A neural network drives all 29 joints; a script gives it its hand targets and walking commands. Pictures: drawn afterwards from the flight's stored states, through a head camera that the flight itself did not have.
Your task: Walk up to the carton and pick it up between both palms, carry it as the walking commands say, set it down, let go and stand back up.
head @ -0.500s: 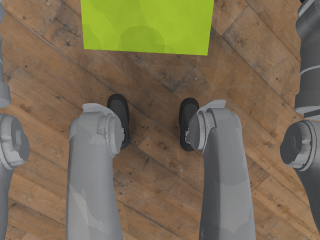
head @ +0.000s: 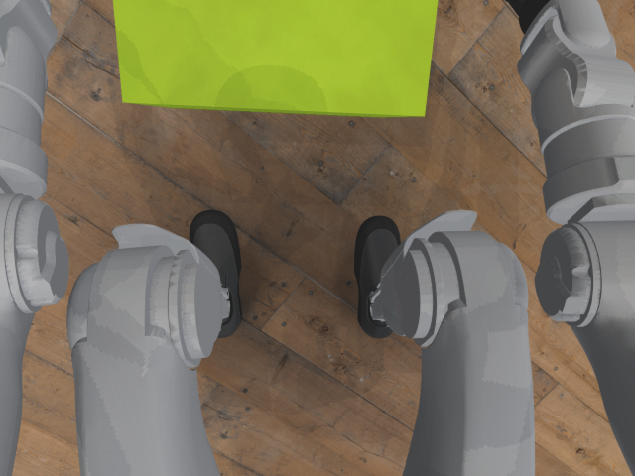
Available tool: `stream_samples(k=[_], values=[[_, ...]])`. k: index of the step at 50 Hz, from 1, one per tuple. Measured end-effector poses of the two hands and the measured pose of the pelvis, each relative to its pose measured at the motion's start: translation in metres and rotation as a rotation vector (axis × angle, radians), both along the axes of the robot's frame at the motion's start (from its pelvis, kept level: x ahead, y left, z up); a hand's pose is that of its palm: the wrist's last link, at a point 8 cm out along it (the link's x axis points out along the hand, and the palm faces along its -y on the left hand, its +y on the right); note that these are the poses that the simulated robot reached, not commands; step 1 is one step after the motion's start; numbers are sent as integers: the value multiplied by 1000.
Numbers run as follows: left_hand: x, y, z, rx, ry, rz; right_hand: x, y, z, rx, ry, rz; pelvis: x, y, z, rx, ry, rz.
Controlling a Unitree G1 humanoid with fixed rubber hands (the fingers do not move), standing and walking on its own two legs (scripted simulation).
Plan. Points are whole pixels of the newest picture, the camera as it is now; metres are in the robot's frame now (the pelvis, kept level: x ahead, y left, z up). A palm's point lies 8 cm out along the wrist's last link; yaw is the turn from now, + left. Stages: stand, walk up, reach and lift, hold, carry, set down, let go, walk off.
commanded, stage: reach and lift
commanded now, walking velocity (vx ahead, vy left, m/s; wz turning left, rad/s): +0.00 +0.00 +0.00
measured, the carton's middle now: (280, 7) +0.54 +0.03 -0.30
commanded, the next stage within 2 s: none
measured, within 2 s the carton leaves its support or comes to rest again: leaves its support in 1.96 s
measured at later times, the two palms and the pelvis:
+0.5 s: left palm out of the picture +0.56 +0.24 -0.22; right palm (533, 0) +0.54 -0.23 -0.22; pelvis +0.02 +0.00 -0.04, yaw -1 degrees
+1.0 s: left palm out of the picture +0.56 +0.22 -0.22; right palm out of the picture +0.55 -0.19 -0.22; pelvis +0.01 +0.00 -0.03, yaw -1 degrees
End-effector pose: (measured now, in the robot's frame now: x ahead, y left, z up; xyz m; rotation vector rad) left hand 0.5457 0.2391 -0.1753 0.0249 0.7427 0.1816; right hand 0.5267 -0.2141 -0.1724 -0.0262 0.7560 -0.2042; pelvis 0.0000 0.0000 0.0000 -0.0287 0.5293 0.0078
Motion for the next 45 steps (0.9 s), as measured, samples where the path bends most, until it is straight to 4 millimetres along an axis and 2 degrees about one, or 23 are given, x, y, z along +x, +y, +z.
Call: stream_samples(k=[3,6,9,13,16,20,23,30,35,45], values=[[-5,-1,-20,1,37,2,1,5,-18,-6,21,11,1,-1,-10,1,10,0],[-6,-2,-36,11,35,-11,8,-3,-25,-37,2,13,3,0,-18,2,25,-1],[0,6,-42,24,19,0,13,-13,-28,-52,-21,-12,5,0,-24,0,35,0],[-2,12,-57,39,64,-2,4,-14,-52,-33,48,-10,11,0,-30,3,47,-9],[4,16,-51,62,33,-17,3,-17,-61,-38,52,10,15,1,-32,4,45,-3],[14,13,-42,40,-27,-10,8,-23,-56,-44,4,-3,18,0,-36,8,39,1],[15,6,-47,16,-5,-15,10,-18,-51,-39,-2,24,17,-1,-37,2,32,-6],[4,13,-44,34,0,17,14,-10,-45,-31,2,30,14,-3,-36,10,26,-10],[-10,10,-51,35,64,-12,10,-2,-47,-12,24,25,13,-1,-35,6,59,-7],[13,-11,-40,10,-17,-38,17,14,-43,-2,5,42,6,1,-30,4,38,-10]])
